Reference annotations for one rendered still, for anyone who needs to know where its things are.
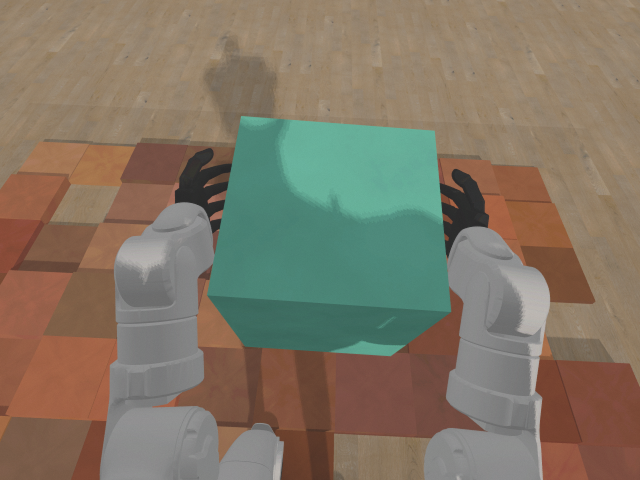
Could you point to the robot left forearm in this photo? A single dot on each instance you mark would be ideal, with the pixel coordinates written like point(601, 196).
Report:
point(156, 303)

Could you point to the robot left upper arm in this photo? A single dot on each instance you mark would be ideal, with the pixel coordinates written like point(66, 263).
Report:
point(163, 443)

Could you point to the right robot hand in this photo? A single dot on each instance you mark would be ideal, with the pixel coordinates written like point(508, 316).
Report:
point(471, 207)

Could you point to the robot left thigh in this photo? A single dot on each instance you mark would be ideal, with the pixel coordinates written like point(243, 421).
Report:
point(254, 455)

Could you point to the left robot hand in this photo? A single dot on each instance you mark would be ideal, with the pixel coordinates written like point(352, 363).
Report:
point(192, 181)

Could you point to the robot left shin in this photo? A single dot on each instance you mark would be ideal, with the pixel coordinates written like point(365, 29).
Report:
point(262, 426)

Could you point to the carton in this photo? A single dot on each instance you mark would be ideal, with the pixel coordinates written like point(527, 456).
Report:
point(331, 237)

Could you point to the robot right upper arm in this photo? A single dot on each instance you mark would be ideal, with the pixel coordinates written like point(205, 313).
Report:
point(461, 454)

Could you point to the robot right forearm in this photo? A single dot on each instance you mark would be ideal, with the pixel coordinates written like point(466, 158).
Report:
point(502, 330)

